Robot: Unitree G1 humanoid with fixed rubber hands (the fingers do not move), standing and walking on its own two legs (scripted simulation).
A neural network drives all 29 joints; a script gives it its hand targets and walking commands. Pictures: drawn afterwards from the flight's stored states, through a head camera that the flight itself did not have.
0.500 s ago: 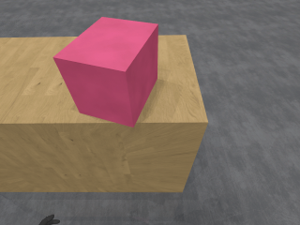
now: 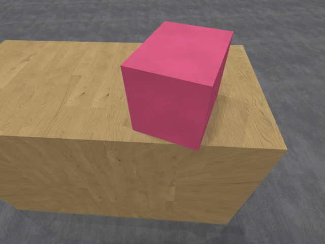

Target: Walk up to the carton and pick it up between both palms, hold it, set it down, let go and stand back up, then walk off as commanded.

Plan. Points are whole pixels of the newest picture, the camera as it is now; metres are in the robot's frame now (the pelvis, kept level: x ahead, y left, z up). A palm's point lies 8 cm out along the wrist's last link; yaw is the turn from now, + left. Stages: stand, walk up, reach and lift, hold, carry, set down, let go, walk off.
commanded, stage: walk up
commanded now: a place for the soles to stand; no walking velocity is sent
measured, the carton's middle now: (180, 83) +0.53 -0.04 +0.12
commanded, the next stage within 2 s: none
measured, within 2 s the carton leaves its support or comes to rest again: neither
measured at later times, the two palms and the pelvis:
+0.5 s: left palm out of the picture +0.08 +0.45 -0.09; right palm out of the picture +0.13 -0.20 -0.07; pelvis +0.06 +0.12 +0.02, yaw -3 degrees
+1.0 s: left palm out of the picture +0.22 +0.51 -0.12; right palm out of the picture +0.10 -0.15 -0.06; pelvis +0.13 +0.18 +0.01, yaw -1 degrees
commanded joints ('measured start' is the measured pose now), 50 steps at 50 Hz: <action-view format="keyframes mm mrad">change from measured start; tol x32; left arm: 1 -44 220 45 -64 -10 23 15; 15 449 209 85 58 -38 58 20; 21 -436 231 53 -200 35 62 45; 32 -97 104 48 -51 7 154 -32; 50 -390 120 41 -140 16 109 -41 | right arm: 1 34 -318 -170 -79 -32 -26 -54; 15 -240 -212 -159 -173 -23 -12 -132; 23 377 -119 -92 -39 27 48 -72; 50 326 -289 -141 -82 -26 -86 -216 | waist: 1 -44 98 138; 14 161 351 60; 17 145 -474 -44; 34 -20 299 189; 50 -98 134 15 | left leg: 1 96 300 -591 -663 -500 47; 8 304 174 -327 -594 -22 -92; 13 381 -44 100 -565 1048 -526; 15 325 -241 240 159 1507 -726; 17 -228 -72 -220 885 -390 -220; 22 436 -41 -90 649 -130 0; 27 316 59 -32 -126 88 -18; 32 19 302 -669 -527 -110 -25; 38 319 157 -315 -282 671 -133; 50 622 259 -356 -151 697 169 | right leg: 1 -427 109 100 522 10 -69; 10 -240 232 159 227 228 -33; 14 80 307 -85 -297 -29 -80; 16 234 15 102 -710 392 -244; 18 176 -179 479 -293 480 -303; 22 -765 -70 168 -451 -195 -204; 34 -427 202 260 540 -76 -51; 50 -554 199 156 172 -61 -42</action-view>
